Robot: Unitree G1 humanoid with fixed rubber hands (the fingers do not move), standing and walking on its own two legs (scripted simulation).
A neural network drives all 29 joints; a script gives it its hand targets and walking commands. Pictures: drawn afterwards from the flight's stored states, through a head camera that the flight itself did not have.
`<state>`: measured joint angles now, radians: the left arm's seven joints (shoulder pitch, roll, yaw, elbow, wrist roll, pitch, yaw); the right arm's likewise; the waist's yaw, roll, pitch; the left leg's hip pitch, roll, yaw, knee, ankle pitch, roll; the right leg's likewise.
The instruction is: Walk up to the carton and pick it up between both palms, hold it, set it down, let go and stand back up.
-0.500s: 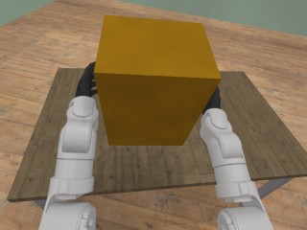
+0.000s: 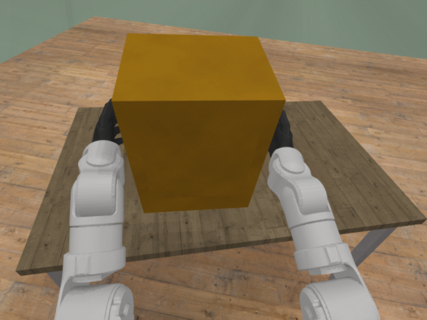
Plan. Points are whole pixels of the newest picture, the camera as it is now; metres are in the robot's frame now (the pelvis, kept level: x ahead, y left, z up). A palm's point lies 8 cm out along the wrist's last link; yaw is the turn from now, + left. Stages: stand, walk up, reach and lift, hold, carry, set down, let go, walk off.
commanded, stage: hold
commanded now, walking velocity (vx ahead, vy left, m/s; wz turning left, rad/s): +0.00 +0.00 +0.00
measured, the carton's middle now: (196, 132) +0.39 +0.00 +0.19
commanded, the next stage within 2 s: none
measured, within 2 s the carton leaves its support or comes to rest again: neither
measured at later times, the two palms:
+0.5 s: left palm (99, 145) +0.36 +0.16 +0.19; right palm (270, 140) +0.36 -0.13 +0.19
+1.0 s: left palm (107, 122) +0.43 +0.16 +0.19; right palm (258, 127) +0.43 -0.13 +0.17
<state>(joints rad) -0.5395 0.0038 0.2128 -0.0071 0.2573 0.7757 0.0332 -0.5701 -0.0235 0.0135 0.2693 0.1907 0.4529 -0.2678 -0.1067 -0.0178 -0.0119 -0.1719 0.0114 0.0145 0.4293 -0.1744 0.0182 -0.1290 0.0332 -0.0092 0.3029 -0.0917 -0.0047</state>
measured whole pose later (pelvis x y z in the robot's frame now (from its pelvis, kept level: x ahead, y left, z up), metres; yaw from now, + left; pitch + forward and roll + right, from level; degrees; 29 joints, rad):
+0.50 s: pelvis -0.02 +0.00 +0.00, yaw +0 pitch -6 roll -2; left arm -0.76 -0.01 0.32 0.43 0.29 0.65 0.05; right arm -0.81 0.00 -0.20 0.74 0.05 0.30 -0.15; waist -0.04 -0.04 0.00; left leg -0.17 0.01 0.01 0.42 -0.24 0.03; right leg -0.13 0.03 -0.01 0.31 -0.18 0.00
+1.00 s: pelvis +0.05 +0.00 +0.00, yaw +1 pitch -2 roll -2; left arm -0.68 0.00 0.22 0.17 0.29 0.67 0.05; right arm -0.63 0.00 -0.09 0.41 0.14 0.29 -0.24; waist -0.05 -0.05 0.01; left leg -0.17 0.01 0.01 0.43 -0.23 0.02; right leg -0.13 0.03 -0.01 0.32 -0.16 0.00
